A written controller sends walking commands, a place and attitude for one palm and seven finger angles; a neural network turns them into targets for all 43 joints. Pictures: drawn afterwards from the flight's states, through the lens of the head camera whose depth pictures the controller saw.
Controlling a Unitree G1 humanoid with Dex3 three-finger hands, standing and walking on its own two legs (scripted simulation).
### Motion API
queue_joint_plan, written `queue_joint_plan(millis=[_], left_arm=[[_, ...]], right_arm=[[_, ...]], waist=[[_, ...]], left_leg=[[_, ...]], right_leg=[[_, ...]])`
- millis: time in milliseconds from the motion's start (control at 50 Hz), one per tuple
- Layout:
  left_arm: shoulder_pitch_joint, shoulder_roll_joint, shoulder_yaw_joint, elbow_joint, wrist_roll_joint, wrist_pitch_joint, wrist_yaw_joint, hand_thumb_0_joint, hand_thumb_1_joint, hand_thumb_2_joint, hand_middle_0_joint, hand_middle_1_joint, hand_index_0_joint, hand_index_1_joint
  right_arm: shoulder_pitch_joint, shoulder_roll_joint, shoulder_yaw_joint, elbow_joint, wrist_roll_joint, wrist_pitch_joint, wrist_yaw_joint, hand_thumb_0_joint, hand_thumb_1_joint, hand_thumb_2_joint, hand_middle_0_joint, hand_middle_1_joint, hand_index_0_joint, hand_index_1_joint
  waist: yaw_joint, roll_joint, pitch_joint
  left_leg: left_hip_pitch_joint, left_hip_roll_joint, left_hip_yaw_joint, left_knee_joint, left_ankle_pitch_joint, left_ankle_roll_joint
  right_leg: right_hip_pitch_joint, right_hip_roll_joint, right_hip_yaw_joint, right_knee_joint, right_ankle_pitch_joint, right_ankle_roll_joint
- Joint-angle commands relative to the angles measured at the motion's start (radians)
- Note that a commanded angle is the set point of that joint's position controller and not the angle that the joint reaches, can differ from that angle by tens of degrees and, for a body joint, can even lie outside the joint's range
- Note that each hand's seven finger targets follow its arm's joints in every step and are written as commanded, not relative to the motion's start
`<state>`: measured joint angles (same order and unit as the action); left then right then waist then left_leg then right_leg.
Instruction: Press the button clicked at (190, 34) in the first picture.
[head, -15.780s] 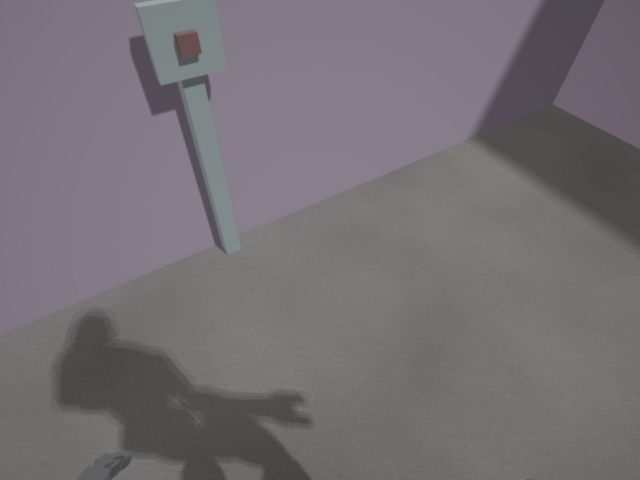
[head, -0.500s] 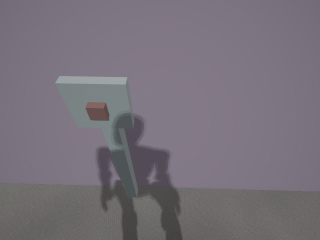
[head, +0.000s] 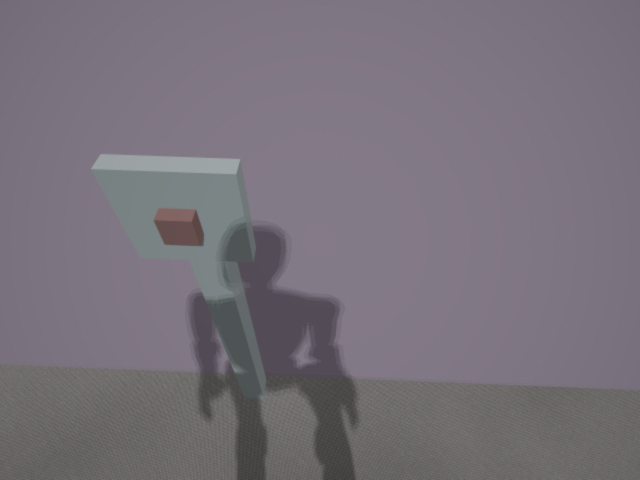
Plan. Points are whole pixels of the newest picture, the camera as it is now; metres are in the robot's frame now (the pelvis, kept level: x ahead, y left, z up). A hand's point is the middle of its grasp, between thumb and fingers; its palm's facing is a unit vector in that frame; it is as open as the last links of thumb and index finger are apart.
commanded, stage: look again from close up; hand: left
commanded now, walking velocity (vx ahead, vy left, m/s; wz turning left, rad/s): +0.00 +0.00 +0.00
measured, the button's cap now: (180, 225) +0.42 +0.23 +0.07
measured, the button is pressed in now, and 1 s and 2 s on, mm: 0 0 0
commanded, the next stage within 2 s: shuffle to correct the standing spot in 0.56 s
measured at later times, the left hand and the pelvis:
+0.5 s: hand out of the picture -0.02 +0.16 -0.18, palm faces +0.05 -0.98 -0.17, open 7.4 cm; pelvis -0.01 +0.00 +0.00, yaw +0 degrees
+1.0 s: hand out of the picture -0.03 +0.18 -0.18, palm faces +0.04 -0.98 -0.21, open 7.4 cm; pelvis -0.04 +0.00 -0.01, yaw +0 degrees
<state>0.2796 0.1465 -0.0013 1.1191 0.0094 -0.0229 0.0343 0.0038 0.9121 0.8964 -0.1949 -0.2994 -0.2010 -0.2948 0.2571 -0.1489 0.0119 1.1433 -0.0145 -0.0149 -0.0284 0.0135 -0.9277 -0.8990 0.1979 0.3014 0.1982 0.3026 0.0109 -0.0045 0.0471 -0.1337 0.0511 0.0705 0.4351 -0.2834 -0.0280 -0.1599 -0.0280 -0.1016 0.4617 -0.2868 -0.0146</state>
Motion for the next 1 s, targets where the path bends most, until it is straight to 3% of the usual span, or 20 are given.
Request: queue_joint_plan(millis=[0,580,640,700,760,840,900,940,980], left_arm=[[0.074,0.096,0.016,-0.022,0.003,-0.006,0.003,0.0,0.9,0.9,-0.2,-0.3,-0.2,-0.3],[0.097,0.074,0.018,-0.018,0.003,-0.004,0.002,0.0,0.9,0.9,-0.2,-0.3,-0.2,-0.3],[0.104,0.073,0.02,-0.017,0.004,-0.006,0.002,0.0,0.9,0.9,-0.2,-0.3,-0.2,-0.3],[0.089,0.09,0.028,-0.037,0.005,-0.001,0.007,0.0,0.9,0.9,-0.2,-0.3,-0.2,-0.3],[0.091,0.1,0.042,-0.055,0.006,0.009,0.011,0.0,0.9,0.9,-0.2,-0.3,-0.2,-0.3],[0.078,0.124,0.06,-0.084,0.01,0.022,0.011,0.0,0.9,0.9,-0.2,-0.3,-0.2,-0.3],[0.051,0.12,0.053,-0.095,0.013,0.024,0.01,0.0,0.9,0.9,-0.2,-0.3,-0.2,-0.3],[0.017,0.117,0.049,-0.109,0.012,0.024,0.005,0.0,0.9,0.9,-0.2,-0.3,-0.2,-0.3],[0.015,0.112,0.046,-0.105,0.011,0.021,-0.001,0.0,0.9,0.9,-0.2,-0.3,-0.2,-0.3]], right_arm=[[0.067,-0.07,-0.013,-0.019,0.0,-0.01,-0.006,0.0,-0.9,-0.9,0.2,0.3,0.2,0.3],[0.101,-0.045,-0.013,-0.008,0.0,-0.011,-0.008,0.0,-0.9,-0.9,0.2,0.3,0.2,0.3],[0.107,-0.044,-0.013,-0.008,0.0,-0.013,-0.008,0.0,-0.9,-0.9,0.2,0.3,0.2,0.3],[0.09,-0.052,-0.021,-0.025,0.005,-0.012,-0.011,0.0,-0.9,-0.9,0.2,0.3,0.2,0.3],[0.083,-0.059,-0.031,-0.047,0.004,0.001,-0.013,0.0,-0.9,-0.9,0.2,0.3,0.2,0.3],[0.066,-0.073,-0.049,-0.081,0.002,0.021,-0.009,0.0,-0.9,-0.9,0.2,0.3,0.2,0.3],[0.075,-0.042,-0.048,-0.085,0.002,0.026,-0.003,0.0,-0.9,-0.9,0.2,0.3,0.2,0.3],[0.085,-0.044,-0.044,-0.08,-0.002,0.022,0.004,0.0,-0.9,-0.9,0.2,0.3,0.2,0.3],[0.08,-0.057,-0.04,-0.07,-0.01,0.014,0.008,0.0,-0.9,-0.9,0.2,0.3,0.2,0.3]], waist=[[0.0,-0.005,0.01],[0.001,0.001,0.032],[0.002,0.0,0.02],[0.004,0.012,0.021],[0.008,0.022,0.007],[0.009,-0.029,-0.022],[-0.011,-0.103,-0.033],[-0.018,-0.087,-0.004],[-0.01,-0.054,0.016]], left_leg=[[-0.027,0.065,-0.053,-0.057,0.242,0.042],[-0.055,0.059,-0.058,-0.076,0.17,0.039],[-0.052,0.06,-0.058,-0.071,0.189,0.039],[-0.051,0.068,-0.06,-0.059,0.297,0.039],[-0.064,0.067,-0.046,-0.016,0.329,0.036],[-0.093,0.056,-0.03,0.062,0.3,0.032],[-0.07,0.026,-0.02,0.071,0.097,0.029],[-0.076,0.026,-0.04,0.034,0.026,0.036],[-0.105,0.034,-0.065,-0.023,-0.038,0.048]], right_leg=[[0.012,-0.093,0.091,-0.082,0.293,-0.024],[-0.009,-0.088,0.101,-0.109,0.177,-0.031],[0.001,-0.088,0.098,-0.103,0.197,-0.031],[-0.007,-0.098,0.104,-0.062,0.326,-0.033],[-0.02,-0.112,0.117,-0.013,0.371,-0.041],[-0.041,-0.141,0.141,0.016,0.377,-0.054],[-0.115,-0.165,0.181,-0.069,0.145,-0.072],[-0.171,-0.136,0.168,-0.104,-0.078,-0.057],[-0.165,-0.103,0.153,-0.125,-0.196,-0.04]])
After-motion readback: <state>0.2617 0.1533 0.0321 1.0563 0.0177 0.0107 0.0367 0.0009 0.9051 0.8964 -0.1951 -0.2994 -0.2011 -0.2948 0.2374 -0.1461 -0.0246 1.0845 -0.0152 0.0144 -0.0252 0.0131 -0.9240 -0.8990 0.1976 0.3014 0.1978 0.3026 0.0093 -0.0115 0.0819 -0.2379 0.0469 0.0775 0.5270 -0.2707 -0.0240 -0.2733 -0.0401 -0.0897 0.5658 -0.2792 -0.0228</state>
